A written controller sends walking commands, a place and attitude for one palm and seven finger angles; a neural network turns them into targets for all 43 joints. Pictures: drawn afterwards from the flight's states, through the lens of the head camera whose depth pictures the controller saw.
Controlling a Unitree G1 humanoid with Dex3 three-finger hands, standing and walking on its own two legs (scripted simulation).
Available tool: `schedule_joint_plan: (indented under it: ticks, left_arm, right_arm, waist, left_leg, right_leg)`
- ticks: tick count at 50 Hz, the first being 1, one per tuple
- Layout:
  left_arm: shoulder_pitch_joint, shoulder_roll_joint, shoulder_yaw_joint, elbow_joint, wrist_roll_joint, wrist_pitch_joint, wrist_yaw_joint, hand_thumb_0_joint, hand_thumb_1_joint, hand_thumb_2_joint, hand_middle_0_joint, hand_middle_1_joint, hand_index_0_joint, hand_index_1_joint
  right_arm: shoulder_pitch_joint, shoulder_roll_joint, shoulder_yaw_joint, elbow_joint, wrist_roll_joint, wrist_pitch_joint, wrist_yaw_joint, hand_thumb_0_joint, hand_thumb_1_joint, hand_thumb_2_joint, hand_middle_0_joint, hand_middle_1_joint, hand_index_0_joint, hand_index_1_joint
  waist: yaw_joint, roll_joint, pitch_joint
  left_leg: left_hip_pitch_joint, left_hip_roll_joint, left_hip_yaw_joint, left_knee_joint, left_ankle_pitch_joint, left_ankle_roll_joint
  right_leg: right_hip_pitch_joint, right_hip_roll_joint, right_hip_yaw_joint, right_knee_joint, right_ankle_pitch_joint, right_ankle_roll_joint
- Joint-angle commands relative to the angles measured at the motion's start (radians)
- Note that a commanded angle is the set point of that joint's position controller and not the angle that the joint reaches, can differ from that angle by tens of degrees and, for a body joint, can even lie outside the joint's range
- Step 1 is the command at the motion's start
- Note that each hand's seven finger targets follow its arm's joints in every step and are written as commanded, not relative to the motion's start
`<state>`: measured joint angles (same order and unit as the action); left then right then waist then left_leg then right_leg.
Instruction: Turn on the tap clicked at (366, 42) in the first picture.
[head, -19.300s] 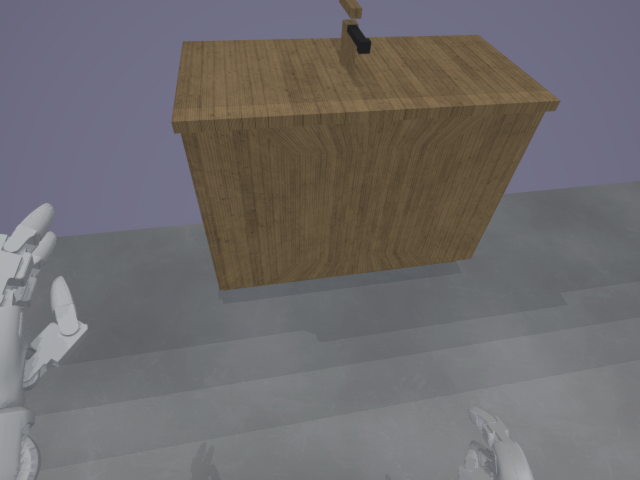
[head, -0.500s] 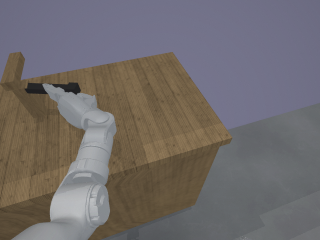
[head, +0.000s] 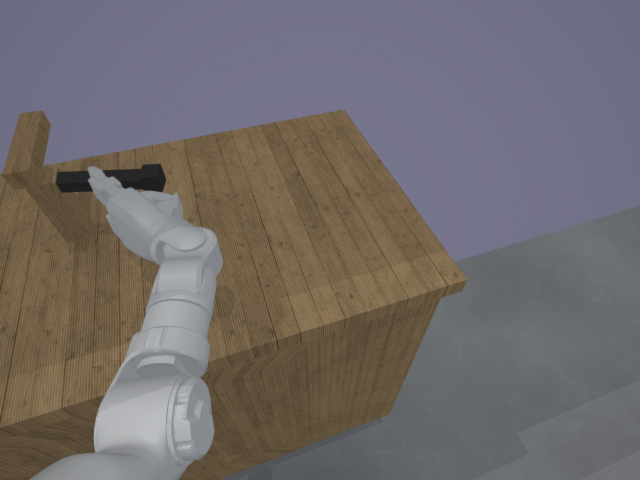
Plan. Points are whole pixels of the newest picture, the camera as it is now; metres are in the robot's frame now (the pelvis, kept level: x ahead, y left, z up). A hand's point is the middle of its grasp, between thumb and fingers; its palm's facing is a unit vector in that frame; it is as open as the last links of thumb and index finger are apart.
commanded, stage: lift the hand up off the lever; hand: left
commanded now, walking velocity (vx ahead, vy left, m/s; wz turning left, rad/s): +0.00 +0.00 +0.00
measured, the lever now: (152, 178) +0.48 +0.24 +0.12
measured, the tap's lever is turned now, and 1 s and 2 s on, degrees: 74 73 73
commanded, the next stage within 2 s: draw the hand back beside the body in 2.00 s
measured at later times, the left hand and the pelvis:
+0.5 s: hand (165, 200) +0.43 +0.21 +0.13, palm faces +0.81 -0.58 -0.11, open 7.8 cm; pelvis +0.00 +0.00 +0.00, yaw +1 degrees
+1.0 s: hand (152, 199) +0.40 +0.21 +0.16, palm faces +0.82 -0.57 -0.08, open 7.8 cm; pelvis -0.01 -0.01 +0.01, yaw +1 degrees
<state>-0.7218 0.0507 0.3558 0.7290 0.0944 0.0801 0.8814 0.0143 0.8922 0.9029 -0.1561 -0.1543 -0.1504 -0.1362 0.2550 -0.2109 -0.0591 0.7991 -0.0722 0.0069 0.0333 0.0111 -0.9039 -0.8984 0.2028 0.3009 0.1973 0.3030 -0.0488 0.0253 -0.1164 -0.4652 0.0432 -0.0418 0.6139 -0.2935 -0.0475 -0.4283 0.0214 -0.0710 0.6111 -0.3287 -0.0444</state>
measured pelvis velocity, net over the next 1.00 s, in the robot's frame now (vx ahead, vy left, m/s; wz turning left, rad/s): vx -0.01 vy -0.01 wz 0.02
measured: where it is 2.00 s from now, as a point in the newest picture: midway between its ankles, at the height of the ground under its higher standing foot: outside the picture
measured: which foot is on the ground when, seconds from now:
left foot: down 0.00-1.00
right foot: down 0.00-1.00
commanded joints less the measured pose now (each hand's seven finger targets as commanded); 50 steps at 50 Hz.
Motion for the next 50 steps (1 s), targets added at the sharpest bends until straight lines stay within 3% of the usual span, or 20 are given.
schedule_joint_plan:
  ticks: [1,5,6,11,14,15,19,20,21,24,25,28,30,33,35,38,39,45,48,50]
  left_arm:
    - [-0.415,0.108,-0.048,-0.221,0.025,-0.02,0.01,0.0,0.9,0.9,-0.15,-0.15,-0.15,-0.15]
    - [-0.408,0.093,-0.063,-0.238,0.03,-0.004,0.011,0.0,0.9,0.9,-0.15,-0.15,-0.15,-0.15]
    - [-0.44,0.063,-0.097,-0.25,0.031,-0.002,0.01,0.0,0.9,0.9,-0.15,-0.15,-0.15,-0.15]
    - [-0.468,0.062,-0.102,-0.314,0.035,0.007,0.017,0.0,0.9,0.9,-0.15,-0.15,-0.15,-0.15]
    - [-0.46,0.084,-0.086,-0.306,0.038,0.026,0.018,0.0,0.9,0.9,-0.15,-0.15,-0.15,-0.15]
    - [-0.44,0.118,-0.051,-0.311,0.039,0.029,0.017,0.0,0.9,0.9,-0.15,-0.15,-0.15,-0.15]
    - [-0.467,0.073,-0.104,-0.342,0.038,0.048,0.01,0.0,0.9,0.9,-0.15,-0.15,-0.15,-0.15]
    - [-0.443,0.108,-0.07,-0.328,0.038,0.053,0.008,0.0,0.9,0.9,-0.15,-0.15,-0.15,-0.15]
    - [-0.463,0.068,-0.11,-0.344,0.035,0.055,0.005,0.0,0.9,0.9,-0.15,-0.15,-0.15,-0.15]
    - [-0.439,0.038,-0.135,-0.371,0.025,0.068,-0.001,0.0,0.9,0.9,-0.15,-0.15,-0.15,-0.15]
    - [-0.406,0.069,-0.103,-0.366,0.022,0.072,-0.004,0.0,0.9,0.9,-0.15,-0.15,-0.15,-0.15]
    - [-0.382,0.035,-0.13,-0.385,0.007,0.091,-0.007,0.0,0.9,0.9,-0.15,-0.15,-0.15,-0.15]
    - [-0.36,0.087,-0.082,-0.391,0.003,0.098,-0.007,0.0,0.9,0.9,-0.15,-0.15,-0.15,-0.15]
    - [-0.4,0.059,-0.119,-0.441,0.009,0.104,-0.004,0.0,0.9,0.9,-0.15,-0.15,-0.15,-0.15]
    - [-0.375,0.114,-0.071,-0.438,0.008,0.109,-0.002,0.0,0.9,0.9,-0.15,-0.15,-0.15,-0.15]
    - [-0.42,0.074,-0.118,-0.453,0.016,0.113,-0.004,0.0,0.9,0.9,-0.15,-0.15,-0.15,-0.15]
    - [-0.412,0.09,-0.103,-0.434,0.015,0.116,-0.004,0.0,0.9,0.9,-0.15,-0.15,-0.15,-0.15]
    - [-0.413,0.129,-0.073,-0.394,0.0,0.126,-0.022,0.0,0.9,0.9,-0.15,-0.15,-0.15,-0.15]
    - [-0.431,0.083,-0.121,-0.408,-0.004,0.128,-0.029,0.0,0.9,0.9,-0.15,-0.15,-0.15,-0.15]
    - [-0.4,0.126,-0.078,-0.411,-0.012,0.128,-0.033,0.0,0.9,0.9,-0.15,-0.15,-0.15,-0.15]
  right_arm:
    - [-0.069,-0.121,-0.031,-0.117,0.004,-0.043,-0.008,0.0,-0.9,-0.9,0.2,0.3,0.2,0.3]
    - [-0.086,-0.119,-0.031,-0.113,0.003,-0.047,-0.006,0.0,-0.9,-0.9,0.2,0.3,0.2,0.3]
    - [-0.091,-0.115,-0.027,-0.114,0.003,-0.049,-0.004,0.0,-0.9,-0.9,0.2,0.3,0.2,0.3]
    - [-0.107,-0.109,-0.026,-0.116,0.001,-0.054,-0.006,0.0,-0.9,-0.9,0.2,0.3,0.2,0.3]
    - [-0.114,-0.108,-0.025,-0.116,0.001,-0.049,-0.008,0.0,-0.9,-0.9,0.2,0.3,0.2,0.3]
    - [-0.117,-0.112,-0.027,-0.117,0.0,-0.048,-0.013,0.0,-0.9,-0.9,0.2,0.3,0.2,0.3]
    - [-0.13,-0.103,-0.02,-0.122,0.003,-0.05,-0.014,0.0,-0.9,-0.9,0.2,0.3,0.2,0.3]
    - [-0.131,-0.108,-0.024,-0.117,0.005,-0.049,-0.019,0.0,-0.9,-0.9,0.2,0.3,0.2,0.3]
    - [-0.134,-0.105,-0.019,-0.122,0.005,-0.052,-0.017,0.0,-0.9,-0.9,0.2,0.3,0.2,0.3]
    - [-0.138,-0.101,-0.02,-0.126,0.008,-0.058,-0.014,0.0,-0.9,-0.9,0.2,0.3,0.2,0.3]
    - [-0.135,-0.108,-0.024,-0.124,0.01,-0.055,-0.017,0.0,-0.9,-0.9,0.2,0.3,0.2,0.3]
    - [-0.151,-0.103,-0.02,-0.133,0.015,-0.055,-0.015,0.0,-0.9,-0.9,0.2,0.3,0.2,0.3]
    - [-0.158,-0.109,-0.022,-0.129,0.017,-0.053,-0.022,0.0,-0.9,-0.9,0.2,0.3,0.2,0.3]
    - [-0.173,-0.099,-0.017,-0.132,0.017,-0.06,-0.021,0.0,-0.9,-0.9,0.2,0.3,0.2,0.3]
    - [-0.181,-0.104,-0.019,-0.129,0.018,-0.059,-0.027,0.0,-0.9,-0.9,0.2,0.3,0.2,0.3]
    - [-0.194,-0.096,-0.014,-0.128,0.019,-0.067,-0.027,0.0,-0.9,-0.9,0.2,0.3,0.2,0.3]
    - [-0.193,-0.097,-0.015,-0.124,0.02,-0.069,-0.031,0.0,-0.9,-0.9,0.2,0.3,0.2,0.3]
    - [-0.202,-0.101,-0.01,-0.118,0.029,-0.074,-0.046,0.0,-0.9,-0.9,0.2,0.3,0.2,0.3]
    - [-0.206,-0.098,-0.006,-0.125,0.032,-0.082,-0.043,0.0,-0.9,-0.9,0.2,0.3,0.2,0.3]
    - [-0.203,-0.104,-0.011,-0.125,0.033,-0.082,-0.047,0.0,-0.9,-0.9,0.2,0.3,0.2,0.3]
  waist:
    - [0.008,-0.042,-0.272]
    - [0.015,-0.043,-0.268]
    - [0.005,-0.033,-0.262]
    - [0.016,-0.026,-0.313]
    - [0.017,-0.055,-0.312]
    - [0.033,-0.052,-0.312]
    - [0.021,-0.039,-0.312]
    - [0.03,-0.04,-0.305]
    - [0.019,-0.042,-0.302]
    - [0.027,-0.022,-0.316]
    - [0.041,-0.036,-0.321]
    - [0.04,-0.047,-0.301]
    - [0.055,-0.063,-0.293]
    - [0.049,-0.053,-0.288]
    - [0.061,-0.06,-0.281]
    - [0.046,-0.046,-0.266]
    - [0.046,-0.072,-0.26]
    - [0.053,-0.061,-0.24]
    - [0.043,-0.05,-0.237]
    - [0.056,-0.072,-0.254]
  left_leg:
    - [0.145,-0.032,0.065,-0.036,0.28,0.054]
    - [0.158,-0.029,0.053,-0.04,0.293,0.048]
    - [0.17,-0.027,0.054,-0.037,0.296,0.046]
    - [0.199,-0.029,0.052,-0.03,0.337,0.041]
    - [0.188,-0.03,0.059,-0.023,0.343,0.043]
    - [0.189,-0.03,0.053,-0.03,0.354,0.042]
    - [0.193,-0.031,0.058,-0.027,0.346,0.041]
    - [0.194,-0.03,0.052,-0.033,0.347,0.04]
    - [0.201,-0.031,0.054,-0.031,0.351,0.041]
    - [0.219,-0.034,0.06,-0.029,0.374,0.039]
    - [0.221,-0.032,0.048,-0.038,0.392,0.036]
    - [0.217,-0.035,0.059,-0.04,0.379,0.039]
    - [0.21,-0.036,0.055,-0.055,0.369,0.04]
    - [0.22,-0.036,0.063,-0.056,0.36,0.041]
    - [0.212,-0.038,0.062,-0.063,0.345,0.045]
    - [0.213,-0.04,0.069,-0.063,0.311,0.047]
    - [0.202,-0.039,0.067,-0.067,0.293,0.047]
    - [0.193,-0.046,0.063,-0.09,0.239,0.05]
    - [0.207,-0.046,0.068,-0.091,0.241,0.052]
    - [0.212,-0.046,0.061,-0.097,0.256,0.052]
  right_leg:
    - [0.137,-0.023,-0.005,-0.086,0.297,0.025]
    - [0.132,-0.018,-0.012,-0.082,0.289,0.02]
    - [0.118,-0.021,-0.012,-0.081,0.286,0.02]
    - [0.138,-0.021,-0.011,-0.068,0.319,0.018]
    - [0.156,-0.025,-0.008,-0.072,0.345,0.021]
    - [0.165,-0.022,-0.011,-0.07,0.351,0.018]
    - [0.166,-0.027,-0.006,-0.074,0.353,0.021]
    - [0.167,-0.024,-0.009,-0.075,0.344,0.018]
    - [0.161,-0.026,-0.009,-0.074,0.351,0.02]
    - [0.178,-0.026,-0.008,-0.076,0.38,0.019]
    - [0.193,-0.023,-0.014,-0.073,0.387,0.014]
    - [0.204,-0.029,-0.011,-0.086,0.394,0.02]
    - [0.221,-0.028,-0.012,-0.094,0.387,0.019]
    - [0.221,-0.032,-0.008,-0.101,0.384,0.021]
    - [0.226,-0.031,-0.005,-0.109,0.367,0.022]
    - [0.21,-0.036,0.003,-0.12,0.334,0.025]
    - [0.212,-0.036,0.003,-0.126,0.318,0.028]
    - [0.214,-0.037,0.012,-0.15,0.256,0.03]
    - [0.208,-0.04,0.015,-0.155,0.261,0.031]
    - [0.228,-0.036,0.01,-0.151,0.278,0.029]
